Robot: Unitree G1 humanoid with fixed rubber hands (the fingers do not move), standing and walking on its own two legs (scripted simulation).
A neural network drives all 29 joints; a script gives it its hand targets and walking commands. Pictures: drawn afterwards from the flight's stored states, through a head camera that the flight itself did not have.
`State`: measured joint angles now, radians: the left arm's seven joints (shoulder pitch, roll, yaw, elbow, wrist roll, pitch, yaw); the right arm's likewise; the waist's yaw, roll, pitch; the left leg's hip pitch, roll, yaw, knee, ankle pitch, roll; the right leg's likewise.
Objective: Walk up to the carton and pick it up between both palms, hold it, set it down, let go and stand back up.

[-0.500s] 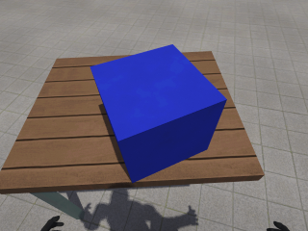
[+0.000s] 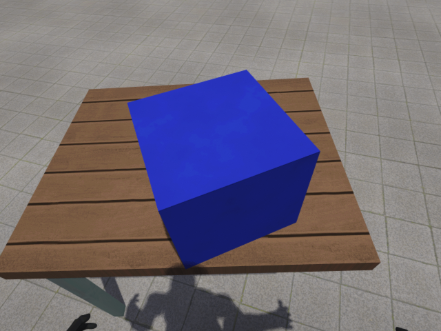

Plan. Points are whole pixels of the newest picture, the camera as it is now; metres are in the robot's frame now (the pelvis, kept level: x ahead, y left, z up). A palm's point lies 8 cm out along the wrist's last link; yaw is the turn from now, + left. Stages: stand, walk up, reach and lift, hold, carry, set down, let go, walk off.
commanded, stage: walk up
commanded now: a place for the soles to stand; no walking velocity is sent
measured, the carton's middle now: (217, 166) +0.44 +0.05 +0.01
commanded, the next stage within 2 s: reach and lift in 0.42 s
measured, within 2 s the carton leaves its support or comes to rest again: neither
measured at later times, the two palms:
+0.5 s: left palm out of the picture +0.11 +0.31 -0.11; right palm out of the picture +0.11 -0.31 -0.12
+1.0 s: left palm (98, 321) +0.15 +0.26 -0.07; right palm (424, 329) +0.15 -0.31 -0.08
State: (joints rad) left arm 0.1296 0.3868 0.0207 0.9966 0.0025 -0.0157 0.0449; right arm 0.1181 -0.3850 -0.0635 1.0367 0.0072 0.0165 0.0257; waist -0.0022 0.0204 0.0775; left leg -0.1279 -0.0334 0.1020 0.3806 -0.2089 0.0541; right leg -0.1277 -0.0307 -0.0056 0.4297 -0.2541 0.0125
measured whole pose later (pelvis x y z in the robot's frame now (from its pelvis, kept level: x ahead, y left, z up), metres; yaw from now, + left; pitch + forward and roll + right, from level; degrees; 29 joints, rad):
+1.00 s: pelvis -0.01 -0.04 -0.01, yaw +2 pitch -5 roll +0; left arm 0.13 0.32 0.14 0.41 0.06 0.42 0.04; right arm 0.17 -0.32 -0.05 0.69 0.07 -0.03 0.12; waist 0.01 -0.04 0.10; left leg -0.20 0.03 0.04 0.56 -0.28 -0.01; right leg -0.15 0.03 -0.07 0.55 -0.31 -0.05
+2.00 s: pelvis +0.03 -0.05 -0.01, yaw +1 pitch +1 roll +1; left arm 0.37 0.11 0.10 0.34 0.03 -0.19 0.14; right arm 0.24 -0.48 0.16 0.81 0.47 -0.51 0.27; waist 0.05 -0.03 -0.05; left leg -0.19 0.04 0.06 0.46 -0.28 -0.03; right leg -0.17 0.04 -0.05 0.47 -0.32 -0.07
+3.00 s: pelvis +0.00 -0.05 +0.00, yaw +0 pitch +3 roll +0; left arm 0.12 0.10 0.13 0.03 -0.05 0.14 0.19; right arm -0.07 -0.53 0.13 0.59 0.52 -0.22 0.26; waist 0.08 -0.04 -0.05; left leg -0.27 0.05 0.07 0.43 -0.21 -0.02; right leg -0.24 0.05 -0.03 0.42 -0.23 -0.06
